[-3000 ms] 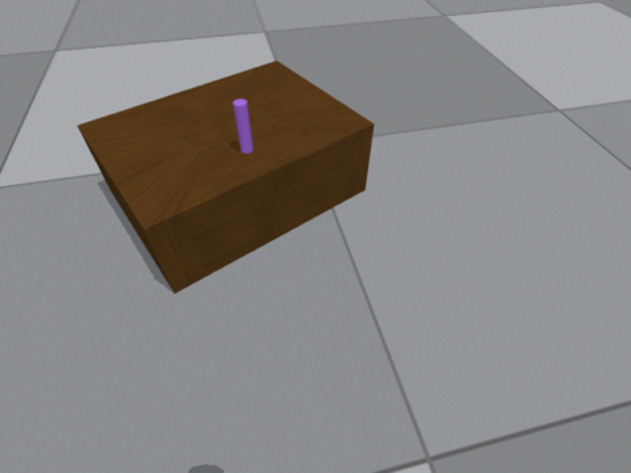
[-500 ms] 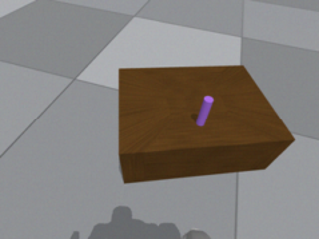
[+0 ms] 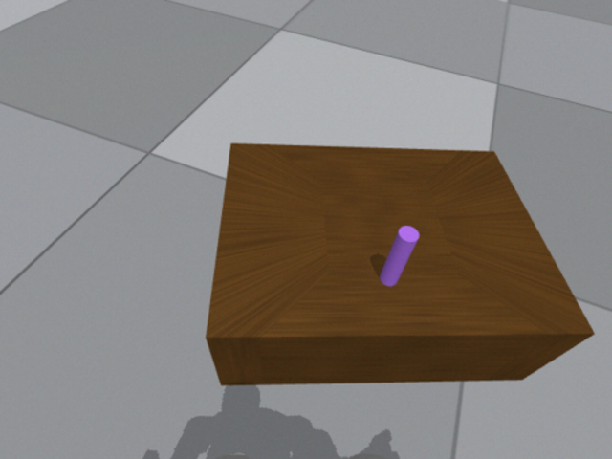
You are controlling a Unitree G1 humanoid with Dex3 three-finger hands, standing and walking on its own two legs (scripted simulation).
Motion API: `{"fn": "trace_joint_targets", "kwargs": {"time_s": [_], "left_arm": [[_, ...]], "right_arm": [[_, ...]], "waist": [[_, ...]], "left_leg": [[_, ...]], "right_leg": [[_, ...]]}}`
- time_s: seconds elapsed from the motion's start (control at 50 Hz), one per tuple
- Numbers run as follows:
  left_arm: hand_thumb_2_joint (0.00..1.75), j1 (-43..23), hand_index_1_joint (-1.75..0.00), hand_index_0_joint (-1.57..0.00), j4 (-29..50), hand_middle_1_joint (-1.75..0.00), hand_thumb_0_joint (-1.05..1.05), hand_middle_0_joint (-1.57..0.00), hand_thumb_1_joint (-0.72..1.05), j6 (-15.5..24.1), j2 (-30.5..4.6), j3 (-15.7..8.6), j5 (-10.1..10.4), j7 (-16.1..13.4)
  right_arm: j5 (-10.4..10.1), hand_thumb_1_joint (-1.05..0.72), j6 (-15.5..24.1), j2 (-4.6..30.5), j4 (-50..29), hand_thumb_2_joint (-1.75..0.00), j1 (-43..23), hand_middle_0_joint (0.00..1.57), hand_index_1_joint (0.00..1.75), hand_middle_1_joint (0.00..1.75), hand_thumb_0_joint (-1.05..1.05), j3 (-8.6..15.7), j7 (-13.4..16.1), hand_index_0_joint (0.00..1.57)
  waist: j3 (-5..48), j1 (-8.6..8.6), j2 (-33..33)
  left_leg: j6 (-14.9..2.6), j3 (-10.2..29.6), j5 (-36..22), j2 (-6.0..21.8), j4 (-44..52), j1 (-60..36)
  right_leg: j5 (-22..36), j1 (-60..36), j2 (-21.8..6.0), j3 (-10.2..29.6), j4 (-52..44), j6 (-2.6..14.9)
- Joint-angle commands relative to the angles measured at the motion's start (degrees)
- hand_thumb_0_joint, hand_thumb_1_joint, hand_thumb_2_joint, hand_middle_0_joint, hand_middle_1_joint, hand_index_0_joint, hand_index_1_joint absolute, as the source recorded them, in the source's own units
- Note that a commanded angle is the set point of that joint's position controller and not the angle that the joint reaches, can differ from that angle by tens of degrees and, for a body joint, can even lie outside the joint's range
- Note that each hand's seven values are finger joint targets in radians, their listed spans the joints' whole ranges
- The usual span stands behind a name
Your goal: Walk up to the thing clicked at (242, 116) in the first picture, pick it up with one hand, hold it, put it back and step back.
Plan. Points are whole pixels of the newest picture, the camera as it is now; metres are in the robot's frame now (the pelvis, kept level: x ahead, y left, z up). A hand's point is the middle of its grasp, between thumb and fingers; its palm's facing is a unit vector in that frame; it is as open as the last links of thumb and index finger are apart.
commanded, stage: walk up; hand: right
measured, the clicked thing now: (397, 257) +0.62 -0.24 -0.29
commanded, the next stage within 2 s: stand in 1.78 s
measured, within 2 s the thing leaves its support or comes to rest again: neither
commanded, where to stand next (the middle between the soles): +0.13 -0.03 m, yaw +1 degrees
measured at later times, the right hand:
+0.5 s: hand out of the picture +0.11 -0.32 -0.16, palm faces -0.07 +0.93 -0.37, open 7.4 cm
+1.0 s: hand (512, 450) +0.17 -0.29 -0.12, palm faces -0.07 +0.93 -0.35, open 7.4 cm
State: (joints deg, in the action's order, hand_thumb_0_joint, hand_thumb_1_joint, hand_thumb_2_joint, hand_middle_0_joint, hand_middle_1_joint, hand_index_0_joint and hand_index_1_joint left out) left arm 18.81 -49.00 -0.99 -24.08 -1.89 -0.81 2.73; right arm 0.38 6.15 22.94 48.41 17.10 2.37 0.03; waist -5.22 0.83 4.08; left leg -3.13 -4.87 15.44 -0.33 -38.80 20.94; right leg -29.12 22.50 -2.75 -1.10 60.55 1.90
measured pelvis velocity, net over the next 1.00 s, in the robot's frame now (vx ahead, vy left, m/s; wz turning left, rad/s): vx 0.06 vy -0.04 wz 0.06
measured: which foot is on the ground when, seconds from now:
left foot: down 0.00-1.00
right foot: up 0.00-0.20, down 0.22-1.00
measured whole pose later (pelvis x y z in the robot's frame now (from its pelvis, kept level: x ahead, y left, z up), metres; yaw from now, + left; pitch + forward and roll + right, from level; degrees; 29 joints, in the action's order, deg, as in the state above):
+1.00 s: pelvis +0.06 -0.04 +0.03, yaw +3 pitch -2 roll +0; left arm 3.9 -65.4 1.1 -21.2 0.6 -0.1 0.5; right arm 0.2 -0.3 20.5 64.8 3.4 0.8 -0.8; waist -2.6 0.7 0.8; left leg -0.2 -0.5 14.0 0.0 -24.5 8.3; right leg -9.7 11.1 -5.2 -3.0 23.2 -3.2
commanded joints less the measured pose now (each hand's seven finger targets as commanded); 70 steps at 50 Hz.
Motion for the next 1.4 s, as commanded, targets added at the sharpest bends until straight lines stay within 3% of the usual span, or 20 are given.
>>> {"fn": "trace_joint_targets", "kwargs": {"time_s": [0.0, 0.06, 0.12, 0.14, 0.18, 0.2, 0.22, 0.24, 0.28, 0.38, 0.4, 0.42, 0.44, 0.46, 0.54, 0.58, 0.7, 1.0, 1.12, 1.38], "left_arm": [[0.90, 2.4, -0.30, -0.20, 3.6, -0.30, 0.00, -0.20, 0.90, 1.8, -11.9, -4.1, 0.8, -1.5], [0.90, 3.5, -0.30, -0.20, 1.5, -0.30, 0.00, -0.20, 0.90, 1.6, -9.5, -3.9, 0.9, -1.4], [0.90, 0.6, -0.30, -0.20, 0.6, -0.30, 0.00, -0.20, 0.90, 2.4, -8.4, -3.9, 1.1, -2.0], [0.90, 1.9, -0.30, -0.20, -0.5, -0.30, 0.00, -0.20, 0.90, 2.6, -8.7, -3.9, 1.1, -2.4], [0.90, 0.4, -0.30, -0.20, -1.3, -0.30, 0.00, -0.20, 0.90, 3.4, -11.0, -4.3, 0.4, -2.9], [0.90, -0.8, -0.30, -0.20, -1.1, -0.30, 0.00, -0.20, 0.90, 4.1, -14.2, -4.9, -0.4, -3.2], [0.90, -4.6, -0.30, -0.20, 0.2, -0.30, 0.00, -0.20, 0.90, 4.3, -17.5, -5.0, 0.1, -3.3], [0.90, -8.2, -0.30, -0.20, 0.4, -0.30, 0.00, -0.20, 0.90, 4.2, -18.6, -4.8, 0.0, -3.3], [0.90, -10.3, -0.30, -0.20, -0.6, -0.30, 0.00, -0.20, 0.90, 4.2, -15.6, -3.8, -0.2, -3.6], [0.90, -13.0, -0.30, -0.20, -1.8, -0.30, 0.00, -0.20, 0.90, 3.4, -14.5, -3.1, -0.1, -3.3], [0.90, -12.9, -0.30, -0.20, -2.0, -0.30, 0.00, -0.20, 0.90, 3.2, -13.0, -2.5, 0.2, -3.3], [0.90, -13.5, -0.30, -0.20, -2.0, -0.30, 0.00, -0.20, 0.90, 3.1, -10.6, -1.8, 0.6, -3.2], [0.90, -13.6, -0.30, -0.20, -2.9, -0.30, 0.00, -0.20, 0.90, 2.8, -9.6, -1.5, 1.0, -3.3], [0.90, -13.6, -0.30, -0.20, -4.2, -0.30, 0.00, -0.20, 0.90, 2.8, -10.7, -1.9, 0.8, -3.4], [0.90, -13.8, -0.30, -0.20, -6.5, -0.30, 0.00, -0.20, 0.90, 4.0, -12.6, -1.8, 0.3, -3.2], [0.90, -16.3, -0.30, -0.20, -6.8, -0.30, 0.00, -0.20, 0.90, 4.0, -12.0, -1.4, 0.5, -3.2], [0.90, -16.0, -0.30, -0.20, -9.7, -0.30, 0.00, -0.20, 0.90, 3.8, -10.2, -0.6, 1.2, -3.2], [0.90, -17.7, -0.30, -0.20, -13.7, -0.30, 0.00, -0.20, 0.90, 3.4, -9.3, 0.0, 0.6, -3.1], [0.90, -17.9, -0.30, -0.20, -13.8, -0.30, 0.00, -0.20, 0.90, 3.7, -9.4, -0.2, 0.4, -3.3], [0.90, -17.6, -0.30, -0.20, -13.5, -0.30, 0.00, -0.20, 0.90, 3.6, -8.9, -0.7, 0.1, -3.5]], "right_arm": [[-0.6, -0.90, 0.8, 16.4, -2.7, -0.90, 4.4, 0.20, 0.30, 0.30, 0.00, 4.7, 1.9, 0.20], [0.4, -0.90, -0.1, 14.5, -3.9, -0.90, -1.6, 0.20, 0.30, 0.30, 0.00, 3.6, 1.6, 0.20], [0.2, -0.90, -1.5, 14.7, -3.0, -0.90, -2.5, 0.20, 0.30, 0.30, 0.00, 3.1, 1.2, 0.20], [-0.2, -0.90, -2.1, 14.6, -3.3, -0.90, -4.2, 0.20, 0.30, 0.30, 0.00, 3.0, 1.1, 0.20], [-0.7, -0.90, -3.6, 11.3, -3.1, -0.90, -4.7, 0.20, 0.30, 0.30, 0.00, 1.7, 0.9, 0.20], [-1.1, -0.90, -4.2, 7.8, -3.0, -0.90, -2.6, 0.20, 0.30, 0.30, 0.00, 0.8, 0.8, 0.20], [-0.9, -0.90, -4.9, 8.0, -2.5, -0.90, -2.1, 0.20, 0.30, 0.30, 0.00, 0.9, 1.2, 0.20], [-0.4, -0.90, -5.4, 12.0, -0.5, -0.90, -3.7, 0.20, 0.30, 0.30, 0.00, 2.2, 1.6, 0.20], [-1.0, -0.90, -5.4, 12.2, 1.9, -0.90, -3.6, 0.20, 0.30, 0.30, 0.00, 2.4, 1.1, 0.20], [0.0, -0.90, -5.0, 11.1, 6.5, -0.90, -1.8, 0.20, 0.30, 0.30, 0.00, 2.4, 0.4, 0.20], [0.4, -0.90, -4.8, 11.5, 7.0, -0.90, -1.9, 0.20, 0.30, 0.30, 0.00, 2.6, 0.5, 0.20], [1.1, -0.90, -4.4, 13.8, 6.7, -0.90, -3.3, 0.20, 0.30, 0.30, 0.00, 3.0, 0.6, 0.20], [0.6, -0.90, -4.4, 15.4, 5.7, -0.90, -9.1, 0.20, 0.30, 0.30, 0.00, 3.0, 0.2, 0.20], [0.3, -0.90, -4.6, 14.8, 5.9, -0.90, -10.4, 0.20, 0.30, 0.30, 0.00, 2.6, -0.1, 0.20], [0.3, -0.90, -5.0, 11.7, 8.3, -0.90, -9.9, 0.20, 0.30, 0.30, 0.00, 1.2, -0.4, 0.20], [0.2, -0.90, -4.9, 11.4, 9.9, -0.90, -9.0, 0.20, 0.30, 0.30, 0.00, 1.1, -0.4, 0.20], [-0.2, -0.90, -4.5, 11.4, 11.4, -0.90, -12.1, 0.20, 0.30, 0.30, 0.00, 0.7, -0.2, 0.20], [-0.1, -0.90, -5.4, 10.4, 13.1, -0.90, -16.9, 0.20, 0.30, 0.30, 0.00, 1.1, -0.3, 0.20], [-0.2, -0.90, -5.4, 10.4, 13.2, -0.90, -16.8, 0.20, 0.30, 0.30, 0.00, 1.3, -0.4, 0.20], [-0.2, -0.90, -5.7, 9.7, 13.5, -0.90, -16.1, 0.20, 0.30, 0.30, 0.00, 1.4, -0.3, 0.20]], "waist": [[3.0, 0.10, -10.4], [2.7, 1.29, -14.1], [5.9, 0.31, -16.4], [7.5, 1.34, -15.2], [7.9, 1.97, -8.1], [7.7, 1.03, 2.2], [7.5, 0.02, 6.7], [4.8, 0.03, 5.0], [3.6, -0.92, 4.2], [6.8, -1.75, 7.5], [6.8, -1.93, 5.1], [7.1, -1.76, -1.6], [5.2, 0.37, -6.9], [4.1, 1.04, -6.7], [5.4, -0.11, -3.1], [6.5, -1.02, -3.8], [8.2, 0.40, -5.2], [6.6, 0.06, -5.7], [8.3, -0.34, -4.3], [8.1, -0.51, -3.6]], "left_leg": [[-9.38, 18.6, -22.0, 17.3, 15.5, -11.3], [-9.18, 10.3, -24.7, 14.1, 14.1, -0.5], [-8.05, 9.1, -26.6, 12.4, 8.1, 0.4], [-7.52, 8.4, -22.7, 11.6, 5.4, 1.4], [-3.24, 6.8, -8.1, 7.8, -2.0, 5.4], [-0.38, 4.5, 1.2, 3.9, -10.4, 9.7], [1.46, 4.6, 17.2, 1.5, -14.3, 7.9], [1.61, 6.9, 18.7, 3.3, -17.9, 5.0], [1.36, 7.7, 15.3, 4.0, -14.1, 4.9], [1.37, 3.1, 7.7, 1.5, 1.8, -5.7], [1.09, 4.4, 4.2, 1.8, 6.4, -8.4], [-0.63, 14.0, 3.3, 7.4, 11.0, -7.4], [-3.20, 19.7, 10.5, 10.9, 14.2, -1.4], [-4.02, 18.6, 13.0, 11.6, 15.0, 2.1], [0.34, 9.2, 6.2, 4.4, 9.6, -0.7], [0.28, 10.1, 1.4, 5.1, 11.6, -4.5], [0.07, 11.5, -8.9, 7.4, 15.7, -7.0], [1.28, 10.1, -8.9, 7.5, 22.2, -11.1], [1.79, 9.0, -13.8, 7.0, 21.8, -13.9], [2.12, 9.0, -14.9, 6.7, 22.6, -14.6]], "right_leg": [[4.2, 11.0, -4.0, 4.6, 0.6, 0.17], [8.7, 0.2, -3.1, 0.6, -8.2, -1.00], [13.2, -6.1, -0.1, -2.5, -17.0, -1.17], [16.9, -9.7, 0.7, -3.1, -20.9, -1.24], [20.2, -14.6, 0.8, -0.5, -29.6, -0.45], [20.7, -14.5, -9.3, 13.5, -34.4, 2.27], [15.8, -7.1, -21.0, 27.6, -41.0, 9.74], [12.1, -1.7, -21.3, 28.5, -40.5, 12.21], [11.8, -2.6, -14.9, 20.0, -37.8, 9.04], [15.1, -0.3, -11.2, 11.8, -32.4, 6.49], [15.3, 1.2, -10.2, 10.5, -30.6, 4.82], [13.5, 2.7, -7.2, 7.6, -27.4, 1.78], [5.0, 0.6, -2.0, 2.4, -25.4, -0.12], [4.5, -4.5, -0.7, 1.1, -25.1, -0.07], [7.1, -7.5, -7.5, 9.8, -36.0, 2.21], [11.9, -7.0, -7.2, 7.6, -35.3, 1.78], [23.0, -13.0, -4.9, 2.4, -34.8, -0.10], [23.6, -15.4, -5.5, 1.2, -41.6, -2.20], [28.9, -17.0, -6.4, 1.6, -42.2, -2.29], [28.7, -18.1, -6.4, 1.0, -42.7, -2.32]]}}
